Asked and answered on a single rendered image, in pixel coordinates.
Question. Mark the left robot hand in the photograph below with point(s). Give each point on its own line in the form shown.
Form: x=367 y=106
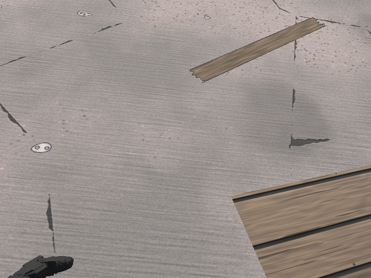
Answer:
x=40 y=267

